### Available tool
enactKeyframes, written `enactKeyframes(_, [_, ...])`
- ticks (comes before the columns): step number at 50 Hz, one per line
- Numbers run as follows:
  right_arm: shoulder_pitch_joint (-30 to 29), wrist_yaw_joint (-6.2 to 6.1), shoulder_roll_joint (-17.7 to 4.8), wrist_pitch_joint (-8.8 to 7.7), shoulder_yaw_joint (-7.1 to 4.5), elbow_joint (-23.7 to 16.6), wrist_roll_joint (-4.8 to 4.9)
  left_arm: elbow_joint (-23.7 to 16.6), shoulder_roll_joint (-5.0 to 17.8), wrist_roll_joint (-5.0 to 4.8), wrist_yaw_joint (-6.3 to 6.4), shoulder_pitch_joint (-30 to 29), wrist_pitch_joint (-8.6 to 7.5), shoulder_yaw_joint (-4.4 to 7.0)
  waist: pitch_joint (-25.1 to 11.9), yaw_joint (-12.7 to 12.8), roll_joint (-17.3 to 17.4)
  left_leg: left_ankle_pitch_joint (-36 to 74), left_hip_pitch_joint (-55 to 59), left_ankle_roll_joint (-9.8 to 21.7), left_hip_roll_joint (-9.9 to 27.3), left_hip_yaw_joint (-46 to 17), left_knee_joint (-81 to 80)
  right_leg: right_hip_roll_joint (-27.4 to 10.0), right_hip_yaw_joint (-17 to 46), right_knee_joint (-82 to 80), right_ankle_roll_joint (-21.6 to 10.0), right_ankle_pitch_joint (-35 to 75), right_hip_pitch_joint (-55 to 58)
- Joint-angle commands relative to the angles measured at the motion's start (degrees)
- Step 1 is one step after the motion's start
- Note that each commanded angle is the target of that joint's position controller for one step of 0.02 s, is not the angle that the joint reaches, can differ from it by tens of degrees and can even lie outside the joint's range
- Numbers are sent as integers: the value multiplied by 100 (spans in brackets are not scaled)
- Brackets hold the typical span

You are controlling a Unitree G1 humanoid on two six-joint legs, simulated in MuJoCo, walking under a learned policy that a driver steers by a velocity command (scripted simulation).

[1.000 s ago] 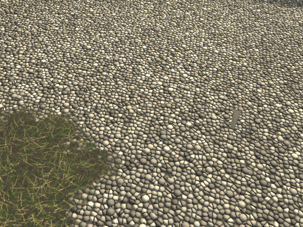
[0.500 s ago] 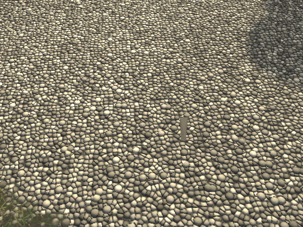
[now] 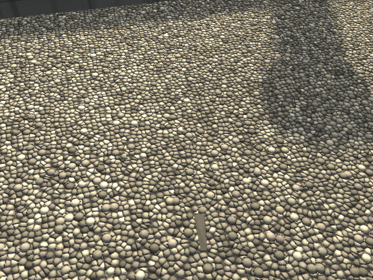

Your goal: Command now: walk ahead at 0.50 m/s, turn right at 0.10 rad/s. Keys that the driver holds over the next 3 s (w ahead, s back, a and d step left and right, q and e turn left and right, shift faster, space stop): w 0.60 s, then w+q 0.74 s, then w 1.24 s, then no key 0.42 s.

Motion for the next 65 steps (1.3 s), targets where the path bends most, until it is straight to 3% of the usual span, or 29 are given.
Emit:
enactKeyframes(1, [-170,-49,-877,-102,-201,-303,47,-458,275,48,3,-199,-87,65,-4,77,736,684,514,1060,1518,-1495,-1378,-357,114,-694,121,577,-810])
enactKeyframes(6, [196,-95,-1059,-14,-232,-60,126,-608,104,18,-85,-1097,-184,-25,115,-248,633,1178,559,844,1297,-747,-1392,-186,-121,-2424,188,2022,-361])
enactKeyframes(10, [585,-106,-1125,94,-245,167,166,-798,174,-45,-195,-1659,-236,-10,266,-390,650,1270,1086,772,1563,-816,-1190,-47,-154,-3005,57,2004,-327])
enactKeyframes(13, [572,-152,-1252,196,-292,246,179,-810,349,-32,-248,-1501,-268,59,144,-144,748,2195,1530,618,1723,-828,-711,92,-234,-3301,-184,1425,95])
enactKeyframes(15, [457,-184,-1168,235,-245,215,165,-446,742,27,-180,-226,-259,271,-700,547,659,3486,1160,358,1319,-418,812,247,-410,-3490,-501,1549,2070])
enactKeyframes(16, [435,-200,-855,209,-107,39,5,-268,1170,90,-109,852,-226,388,-1609,946,32,1965,-11,135,996,-178,2589,-842,777,-3217,-898,1836,3846])
enactKeyframes(17, [1152,-167,-244,86,71,-52,36,-169,1529,93,-131,996,-194,440,-2208,528,-1473,-1984,-2194,-202,-20,-209,4423,-1990,3436,-3846,-1775,553,5422])
enactKeyframes(18, [802,-120,-848,-16,-54,20,147,-185,980,7,-131,1024,-178,310,-2017,793,-937,-2287,-2870,-173,250,-818,5041,-1898,3795,-4237,-1692,-297,5283])
enactKeyframes(19, [255,-82,-1065,-77,-127,-154,253,-193,803,-4,-114,661,-182,233,-1177,756,-649,-1788,-3200,-130,520,-690,5068,-1700,2948,-4356,-1478,-99,4604])
enactKeyframes(20, [-50,-94,-1004,-100,-112,-204,211,-217,725,30,-115,327,-182,198,-746,608,-216,-1285,-3047,-142,758,-539,4828,-1455,2350,-4482,-1365,497,3848])
enactKeyframes(21, [-182,-103,-958,-90,-131,-228,122,-225,615,79,-135,61,-188,168,-440,442,-88,-972,-2858,-190,899,-500,4516,-1277,1963,-4649,-1334,1049,3225])
enactKeyframes(23, [37,-92,-779,18,-122,-162,109,-214,465,114,-152,-159,-242,129,-356,137,-226,-673,-2300,-269,1052,-533,4200,-1076,1503,-4976,-1344,1618,2552])
enactKeyframes(28, [-567,-118,-515,144,-47,-331,29,76,690,52,-85,-5,-319,203,29,147,-48,441,-2481,-490,1111,-427,2887,-907,679,-5415,-1356,2073,2132])
enactKeyframes(31, [-1124,-46,-406,80,6,-436,69,220,795,32,-39,175,-279,216,151,350,-48,1410,-2231,-444,940,-266,1751,-729,202,-5464,-1140,2029,2164])
enactKeyframes(36, [-1818,102,-467,67,14,-713,169,580,910,10,-13,623,-206,261,319,614,-7,1447,-2381,-185,765,-273,1055,-1115,-84,-5316,-985,1951,3066])
enactKeyframes(39, [-1815,188,-568,77,-29,-839,141,667,983,-6,39,569,-102,304,233,490,-87,679,-2287,73,584,-135,916,-1278,-289,-4793,-790,3035,3659])
enactKeyframes(41, [-950,180,-826,95,-195,-671,101,612,1061,4,106,363,-12,319,-369,-22,-169,472,-968,309,161,262,781,-1079,-650,-3540,-548,4995,3628])
enactKeyframes(42, [-97,128,-1148,118,-372,-448,117,534,954,53,169,409,19,268,-894,-371,-4,667,382,496,124,82,765,-828,-907,-2326,-334,4928,3003])
enactKeyframes(43, [622,51,-1807,154,-551,-402,78,267,540,173,166,823,-73,104,-1677,-375,1041,587,2658,1315,1467,-2215,813,-222,-1045,-125,38,2807,829])
enactKeyframes(44, [663,72,-1680,154,-501,-402,212,266,258,199,83,877,-249,-25,-2256,-281,1697,-335,3673,2038,2236,-4701,-249,699,-220,1252,252,-1309,-747])
enactKeyframes(45, [590,62,-1303,150,-381,-430,181,180,766,-11,-23,447,-417,99,-1828,-467,1244,-895,3442,1746,2111,-4308,-472,297,417,1585,118,-1198,-1378])
enactKeyframes(46, [324,36,-1144,140,-347,-491,130,21,798,-128,-55,-34,-510,89,-1147,-425,893,-673,2695,1535,1881,-3531,-513,59,314,1389,17,-761,-1497])
enactKeyframes(47, [10,26,-1046,138,-315,-543,95,-24,744,-43,-30,-233,-544,82,-645,-221,411,-141,1827,1397,1665,-2976,-611,-145,251,860,4,-403,-1327])
enactKeyframes(48, [-240,9,-873,130,-260,-623,54,-13,792,84,12,-269,-512,134,-440,-32,371,438,1196,1302,1483,-2581,-726,-309,258,382,39,-157,-940])
enactKeyframes(49, [-377,-5,-841,140,-244,-703,14,-29,754,133,16,-206,-452,146,-354,126,518,788,782,1312,1364,-2454,-850,-339,262,188,95,-34,-634])
enactKeyframes(52, [-350,-83,-961,121,-300,-720,63,-81,546,168,45,-189,-304,118,-252,246,574,1328,152,1403,1201,-2031,-1061,-286,130,-490,343,315,-416])
enactKeyframes(57, [66,-223,-1114,179,-368,-566,142,-364,275,134,6,-1289,-334,15,-34,-134,640,881,-290,986,765,-1568,-992,73,66,-2529,491,2168,77])
enactKeyframes(62, [473,-268,-1072,280,-380,-416,192,-534,500,29,-104,-1761,-435,88,-40,-242,742,452,379,840,1010,-2264,-422,260,286,-3355,357,2028,357])
enactKeyframes(65, [334,-273,-986,338,-373,-466,164,-383,697,23,-94,-1131,-508,210,-231,155,944,797,537,644,953,-2526,253,275,165,-3729,49,1507,1273])
Next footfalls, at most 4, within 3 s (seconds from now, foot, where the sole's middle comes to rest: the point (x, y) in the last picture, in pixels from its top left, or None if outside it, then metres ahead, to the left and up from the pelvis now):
0.30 right None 0.34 -0.15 -0.78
0.84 left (159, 241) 0.64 0.09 -0.78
1.32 right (193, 173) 0.94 -0.05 -0.78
1.80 left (114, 151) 1.07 0.30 -0.78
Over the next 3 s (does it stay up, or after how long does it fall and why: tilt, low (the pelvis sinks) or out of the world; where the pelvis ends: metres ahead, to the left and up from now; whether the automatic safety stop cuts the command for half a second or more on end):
stays up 1.49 0.40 -0.01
